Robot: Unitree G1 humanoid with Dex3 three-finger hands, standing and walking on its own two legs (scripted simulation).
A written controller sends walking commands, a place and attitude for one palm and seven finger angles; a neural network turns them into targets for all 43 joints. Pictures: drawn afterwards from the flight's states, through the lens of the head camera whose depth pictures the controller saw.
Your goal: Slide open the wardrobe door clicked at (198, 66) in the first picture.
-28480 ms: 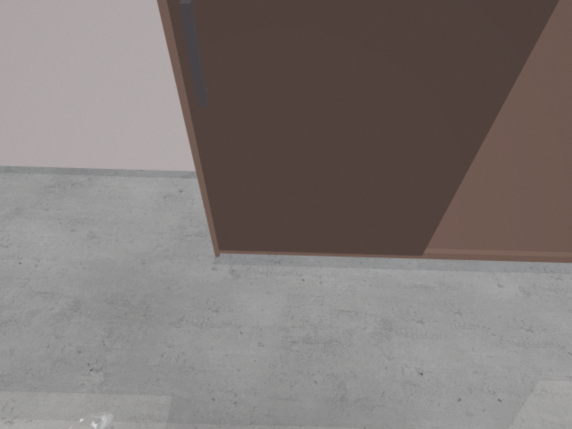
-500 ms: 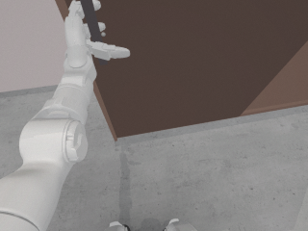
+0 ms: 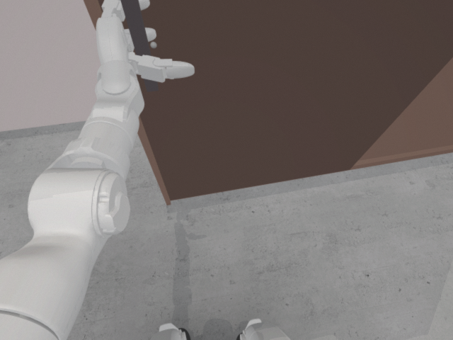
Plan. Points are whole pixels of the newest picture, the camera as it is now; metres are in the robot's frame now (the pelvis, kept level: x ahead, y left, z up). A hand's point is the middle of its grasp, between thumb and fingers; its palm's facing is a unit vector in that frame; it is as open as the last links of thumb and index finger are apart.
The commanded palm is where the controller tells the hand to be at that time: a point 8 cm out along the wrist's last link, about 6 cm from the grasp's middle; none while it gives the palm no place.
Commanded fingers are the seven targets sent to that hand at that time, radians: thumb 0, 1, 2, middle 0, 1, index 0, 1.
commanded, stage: grip the handle and tug to test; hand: left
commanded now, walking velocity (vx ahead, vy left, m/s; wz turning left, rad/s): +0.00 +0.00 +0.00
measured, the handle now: (138, 26) +0.63 +0.06 +0.15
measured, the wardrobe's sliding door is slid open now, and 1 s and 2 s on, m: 0.00 0.00 0.01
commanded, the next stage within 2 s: tug the door sideways, standing still in 1.28 s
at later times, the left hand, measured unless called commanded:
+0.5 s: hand (152, 42) +0.57 +0.04 +0.16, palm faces +0.05 -1.00 -0.02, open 6.5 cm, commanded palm +0.54 +0.07 +0.15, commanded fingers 0.00 0.90 0.90 -0.45 -1.40 -0.45 -1.40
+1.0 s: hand (152, 42) +0.57 +0.03 +0.16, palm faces +0.04 -1.00 -0.02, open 5.9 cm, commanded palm +0.54 +0.07 +0.15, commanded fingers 0.00 0.90 0.90 -0.45 -1.40 -0.45 -1.40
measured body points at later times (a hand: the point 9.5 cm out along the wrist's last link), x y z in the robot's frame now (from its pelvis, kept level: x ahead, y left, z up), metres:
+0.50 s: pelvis +0.00 +0.00 +0.00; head +0.12 -0.01 +0.43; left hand +0.56 +0.09 +0.16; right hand -0.07 -0.25 -0.12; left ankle +0.02 +0.12 -0.70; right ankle -0.04 -0.10 -0.70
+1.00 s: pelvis +0.00 +0.00 +0.00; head +0.12 -0.01 +0.43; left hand +0.56 +0.09 +0.16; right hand -0.06 -0.25 -0.12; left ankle +0.02 +0.12 -0.70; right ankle -0.04 -0.10 -0.70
